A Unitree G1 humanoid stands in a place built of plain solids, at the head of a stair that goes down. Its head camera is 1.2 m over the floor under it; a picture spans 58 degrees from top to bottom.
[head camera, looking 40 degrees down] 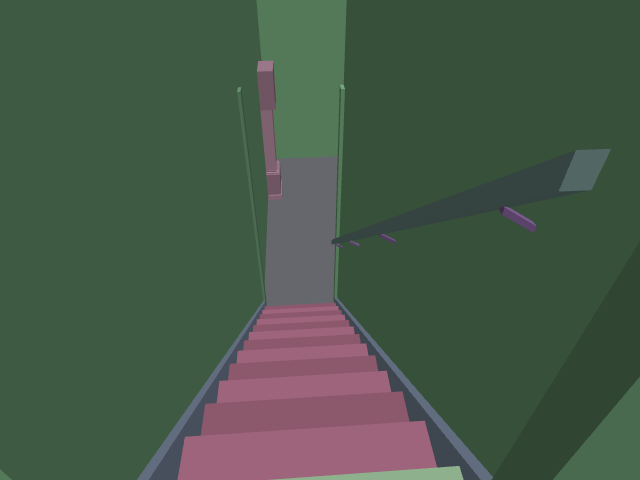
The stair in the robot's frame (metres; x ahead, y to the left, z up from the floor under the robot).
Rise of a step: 0.21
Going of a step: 0.23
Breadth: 0.80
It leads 4 degrees to the left of straight ahead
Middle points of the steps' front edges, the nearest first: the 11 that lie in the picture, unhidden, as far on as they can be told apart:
0.70 0.04 -0.21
0.93 0.06 -0.42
1.17 0.08 -0.63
1.40 0.09 -0.83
1.64 0.11 -1.04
1.87 0.12 -1.25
2.10 0.14 -1.45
2.33 0.16 -1.66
2.57 0.17 -1.87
2.80 0.19 -2.08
3.04 0.20 -2.28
